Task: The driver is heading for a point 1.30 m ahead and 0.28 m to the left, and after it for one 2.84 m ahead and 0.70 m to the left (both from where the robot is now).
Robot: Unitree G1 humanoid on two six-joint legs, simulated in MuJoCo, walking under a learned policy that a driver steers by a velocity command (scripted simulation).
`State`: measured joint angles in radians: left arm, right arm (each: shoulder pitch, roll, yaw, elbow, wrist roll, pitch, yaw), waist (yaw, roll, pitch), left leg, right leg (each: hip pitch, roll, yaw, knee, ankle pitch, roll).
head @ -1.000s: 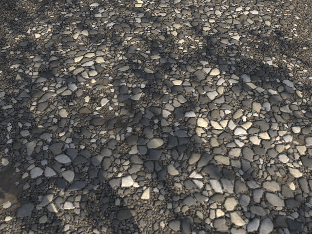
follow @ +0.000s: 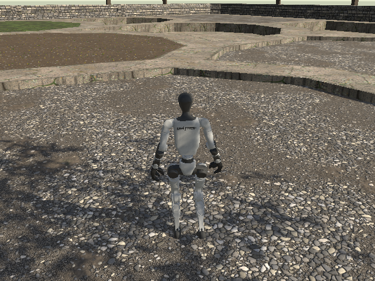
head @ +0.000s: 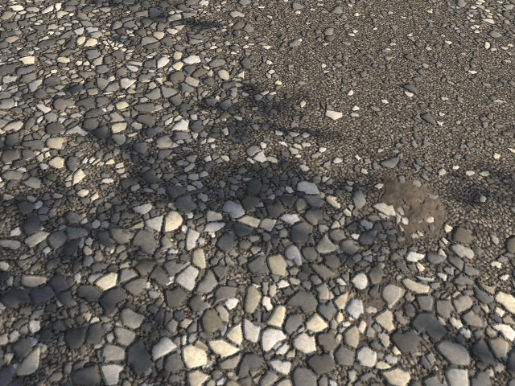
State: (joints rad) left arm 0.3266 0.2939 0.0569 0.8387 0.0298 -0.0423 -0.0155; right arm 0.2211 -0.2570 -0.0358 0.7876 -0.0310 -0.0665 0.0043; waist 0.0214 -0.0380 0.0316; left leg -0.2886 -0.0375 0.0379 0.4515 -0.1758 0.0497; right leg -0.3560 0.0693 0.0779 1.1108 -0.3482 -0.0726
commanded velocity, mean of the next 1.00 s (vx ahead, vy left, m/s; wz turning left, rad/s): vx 0.50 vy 0.00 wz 0.28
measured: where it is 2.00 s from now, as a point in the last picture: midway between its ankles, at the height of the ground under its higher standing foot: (189, 223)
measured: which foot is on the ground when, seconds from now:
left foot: down 0.00-0.38, up 0.40-0.88, down 0.90-1.00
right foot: up 0.00-0.34, down 0.36-0.90, up 0.92-1.00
